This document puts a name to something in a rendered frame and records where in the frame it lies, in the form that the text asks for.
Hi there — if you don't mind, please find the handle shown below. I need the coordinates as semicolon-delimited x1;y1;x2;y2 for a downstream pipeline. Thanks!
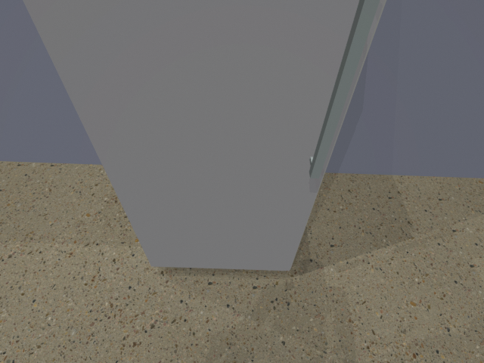
309;0;380;178

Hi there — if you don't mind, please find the fridge door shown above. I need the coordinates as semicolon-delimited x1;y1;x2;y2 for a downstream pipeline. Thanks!
23;0;385;271

